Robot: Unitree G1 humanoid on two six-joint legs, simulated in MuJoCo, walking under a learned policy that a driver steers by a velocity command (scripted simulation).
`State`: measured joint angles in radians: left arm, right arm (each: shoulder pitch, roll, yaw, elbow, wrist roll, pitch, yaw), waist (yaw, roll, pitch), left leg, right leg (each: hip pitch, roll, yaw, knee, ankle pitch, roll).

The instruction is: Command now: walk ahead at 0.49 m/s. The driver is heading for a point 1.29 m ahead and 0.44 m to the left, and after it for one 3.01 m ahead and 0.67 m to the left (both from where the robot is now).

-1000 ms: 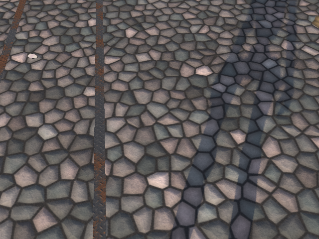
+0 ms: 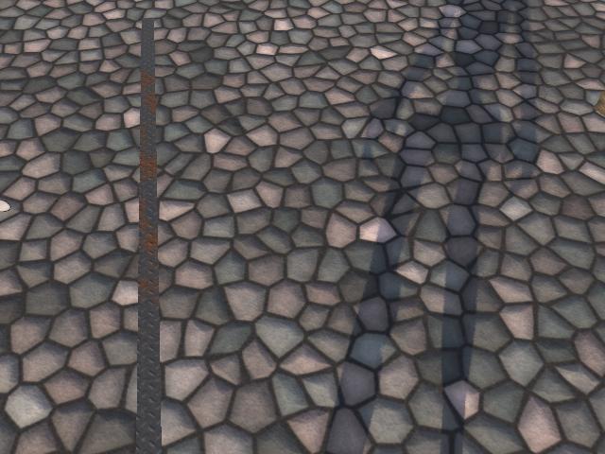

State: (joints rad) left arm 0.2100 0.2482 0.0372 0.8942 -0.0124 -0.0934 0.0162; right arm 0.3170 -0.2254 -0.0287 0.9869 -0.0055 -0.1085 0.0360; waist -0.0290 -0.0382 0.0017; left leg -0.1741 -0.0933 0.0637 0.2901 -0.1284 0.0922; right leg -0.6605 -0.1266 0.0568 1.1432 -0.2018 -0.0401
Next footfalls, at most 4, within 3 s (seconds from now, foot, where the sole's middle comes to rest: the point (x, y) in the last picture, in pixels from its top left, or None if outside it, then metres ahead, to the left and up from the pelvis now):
0.28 right None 0.33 -0.16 -0.78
0.84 left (238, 444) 0.55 0.15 -0.78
1.36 right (243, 310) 0.90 0.16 -0.78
1.88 left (106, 300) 0.94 0.52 -0.78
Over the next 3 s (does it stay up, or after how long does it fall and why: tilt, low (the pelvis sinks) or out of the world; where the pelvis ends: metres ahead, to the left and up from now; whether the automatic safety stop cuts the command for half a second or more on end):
stays up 1.25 0.55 -0.01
